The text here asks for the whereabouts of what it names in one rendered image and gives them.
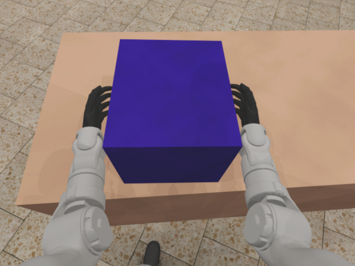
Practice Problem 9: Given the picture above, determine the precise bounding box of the right robot hand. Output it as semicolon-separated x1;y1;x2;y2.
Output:
230;83;260;127

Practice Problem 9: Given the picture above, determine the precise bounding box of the robot right forearm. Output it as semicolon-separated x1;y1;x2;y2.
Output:
239;124;312;241

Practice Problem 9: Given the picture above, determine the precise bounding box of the left robot hand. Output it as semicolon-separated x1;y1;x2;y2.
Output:
83;86;112;130

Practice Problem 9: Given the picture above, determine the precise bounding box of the pedestal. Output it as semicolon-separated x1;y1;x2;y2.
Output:
15;30;355;226

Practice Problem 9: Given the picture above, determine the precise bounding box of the carton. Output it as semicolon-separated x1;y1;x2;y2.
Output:
103;39;242;183

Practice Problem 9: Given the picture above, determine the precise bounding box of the right robot upper arm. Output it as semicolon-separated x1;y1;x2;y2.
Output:
243;202;355;266

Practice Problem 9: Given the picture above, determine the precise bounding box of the left robot foot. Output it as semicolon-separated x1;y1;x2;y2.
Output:
144;241;160;266

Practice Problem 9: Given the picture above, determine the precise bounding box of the robot left forearm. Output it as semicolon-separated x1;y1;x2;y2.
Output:
42;126;106;254

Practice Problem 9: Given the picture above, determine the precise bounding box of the left robot upper arm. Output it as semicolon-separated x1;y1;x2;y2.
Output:
18;206;113;266

